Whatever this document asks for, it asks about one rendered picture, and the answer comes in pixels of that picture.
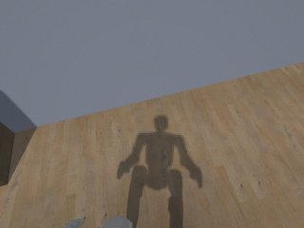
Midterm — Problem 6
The left robot hand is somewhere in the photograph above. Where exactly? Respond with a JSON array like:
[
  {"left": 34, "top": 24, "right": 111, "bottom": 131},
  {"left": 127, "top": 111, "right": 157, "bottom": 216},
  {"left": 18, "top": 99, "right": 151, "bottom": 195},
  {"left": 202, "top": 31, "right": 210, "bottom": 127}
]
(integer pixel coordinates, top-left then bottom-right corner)
[{"left": 62, "top": 218, "right": 84, "bottom": 228}]

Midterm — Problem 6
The robot left thigh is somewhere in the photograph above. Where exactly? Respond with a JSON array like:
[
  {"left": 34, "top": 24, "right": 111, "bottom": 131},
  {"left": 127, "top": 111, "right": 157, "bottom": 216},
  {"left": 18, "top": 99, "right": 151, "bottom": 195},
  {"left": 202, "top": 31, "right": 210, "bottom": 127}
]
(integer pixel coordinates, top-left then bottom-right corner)
[{"left": 102, "top": 216, "right": 133, "bottom": 228}]

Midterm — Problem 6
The cupboard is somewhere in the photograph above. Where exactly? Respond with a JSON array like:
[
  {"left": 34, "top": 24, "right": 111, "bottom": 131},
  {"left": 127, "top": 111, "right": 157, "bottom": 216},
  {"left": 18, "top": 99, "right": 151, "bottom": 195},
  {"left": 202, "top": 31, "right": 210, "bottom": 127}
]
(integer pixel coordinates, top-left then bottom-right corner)
[{"left": 0, "top": 122, "right": 15, "bottom": 186}]

